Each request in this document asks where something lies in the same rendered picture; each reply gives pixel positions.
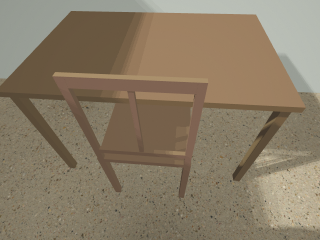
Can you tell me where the chair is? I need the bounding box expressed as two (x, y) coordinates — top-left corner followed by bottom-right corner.
(52, 72), (208, 198)

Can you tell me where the table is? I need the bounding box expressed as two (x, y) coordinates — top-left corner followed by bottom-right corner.
(0, 11), (306, 181)

